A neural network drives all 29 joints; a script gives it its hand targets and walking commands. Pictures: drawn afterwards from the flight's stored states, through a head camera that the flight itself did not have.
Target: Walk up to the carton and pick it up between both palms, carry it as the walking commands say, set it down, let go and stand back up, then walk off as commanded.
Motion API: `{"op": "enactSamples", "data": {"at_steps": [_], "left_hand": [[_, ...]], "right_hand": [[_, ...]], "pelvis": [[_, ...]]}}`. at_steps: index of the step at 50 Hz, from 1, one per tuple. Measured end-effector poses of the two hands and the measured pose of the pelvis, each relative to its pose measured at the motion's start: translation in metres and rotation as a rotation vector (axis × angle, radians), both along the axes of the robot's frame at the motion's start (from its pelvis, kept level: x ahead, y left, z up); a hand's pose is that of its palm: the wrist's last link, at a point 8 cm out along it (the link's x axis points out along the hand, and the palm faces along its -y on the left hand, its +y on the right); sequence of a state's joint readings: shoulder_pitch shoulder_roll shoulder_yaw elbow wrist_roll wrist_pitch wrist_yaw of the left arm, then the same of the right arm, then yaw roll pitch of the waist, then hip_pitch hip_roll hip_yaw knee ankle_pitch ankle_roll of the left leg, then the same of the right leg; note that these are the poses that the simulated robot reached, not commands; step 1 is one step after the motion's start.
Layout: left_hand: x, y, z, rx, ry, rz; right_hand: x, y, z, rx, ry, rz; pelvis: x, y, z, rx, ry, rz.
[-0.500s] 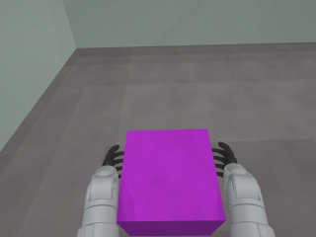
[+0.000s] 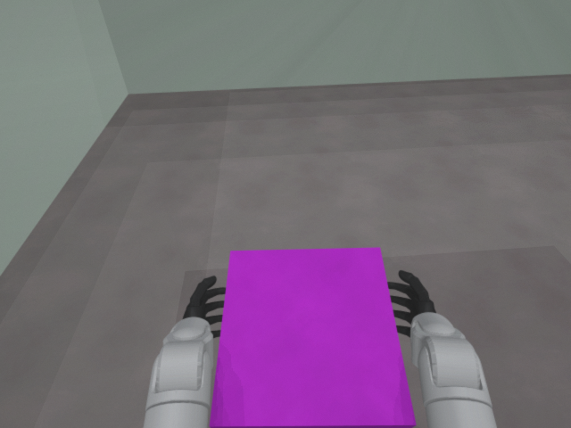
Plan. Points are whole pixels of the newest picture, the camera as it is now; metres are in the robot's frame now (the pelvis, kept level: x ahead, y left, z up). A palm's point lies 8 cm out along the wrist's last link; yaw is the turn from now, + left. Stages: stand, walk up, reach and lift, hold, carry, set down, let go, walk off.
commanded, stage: hold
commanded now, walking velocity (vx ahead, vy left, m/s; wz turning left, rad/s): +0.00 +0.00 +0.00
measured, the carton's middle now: (307, 347) +0.27 +0.00 -0.03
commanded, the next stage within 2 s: carry in 0.90 s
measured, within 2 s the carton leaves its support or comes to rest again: neither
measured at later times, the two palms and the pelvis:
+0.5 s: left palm (201, 330) +0.26 +0.15 +0.04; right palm (426, 322) +0.27 -0.16 +0.04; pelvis -0.01 -0.01 +0.00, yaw +0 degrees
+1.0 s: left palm (202, 324) +0.27 +0.15 +0.04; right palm (424, 315) +0.28 -0.16 +0.05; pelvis -0.01 -0.01 -0.01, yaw +0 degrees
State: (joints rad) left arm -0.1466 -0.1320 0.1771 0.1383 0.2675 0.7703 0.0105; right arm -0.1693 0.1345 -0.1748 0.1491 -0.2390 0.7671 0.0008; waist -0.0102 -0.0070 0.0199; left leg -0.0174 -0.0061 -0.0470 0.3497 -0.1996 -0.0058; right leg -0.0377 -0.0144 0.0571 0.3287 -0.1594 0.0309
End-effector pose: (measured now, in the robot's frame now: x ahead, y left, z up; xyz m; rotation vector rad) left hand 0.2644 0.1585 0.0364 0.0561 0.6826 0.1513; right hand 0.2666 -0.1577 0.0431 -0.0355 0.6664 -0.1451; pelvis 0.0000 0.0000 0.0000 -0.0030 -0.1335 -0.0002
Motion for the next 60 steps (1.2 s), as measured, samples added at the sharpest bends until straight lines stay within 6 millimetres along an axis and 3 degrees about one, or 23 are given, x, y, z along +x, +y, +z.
{"op": "enactSamples", "data": {"at_steps": [14, 45, 49, 54, 60], "left_hand": [[0.001, -0.006, -0.003, 0.012, 0.012, -0.001], [0.001, -0.007, -0.001, 0.011, 0.006, 0.014], [0.004, -0.007, -0.001, -0.011, -0.022, 0.027], [0.006, -0.016, 0.009, -0.036, -0.073, 0.061], [0.003, -0.042, 0.023, -0.021, -0.045, 0.065]], "right_hand": [[-0.002, -0.005, -0.004, 0.026, 0.0, -0.022], [0.005, -0.006, -0.004, 0.018, 0.0, 0.001], [0.009, -0.006, 0.0, 0.008, -0.03, -0.008], [0.011, -0.012, 0.013, 0.019, -0.082, -0.035], [0.001, -0.034, 0.018, 0.03, -0.055, -0.093]], "pelvis": [[-0.013, 0.0, -0.003, 0.004, -0.005, -0.008], [-0.007, -0.009, -0.002, 0.002, 0.008, 0.003], [-0.006, -0.009, -0.009, 0.008, 0.076, -0.001], [-0.006, -0.016, -0.02, 0.011, 0.127, -0.023], [-0.004, -0.033, -0.027, -0.024, 0.164, -0.021]]}}
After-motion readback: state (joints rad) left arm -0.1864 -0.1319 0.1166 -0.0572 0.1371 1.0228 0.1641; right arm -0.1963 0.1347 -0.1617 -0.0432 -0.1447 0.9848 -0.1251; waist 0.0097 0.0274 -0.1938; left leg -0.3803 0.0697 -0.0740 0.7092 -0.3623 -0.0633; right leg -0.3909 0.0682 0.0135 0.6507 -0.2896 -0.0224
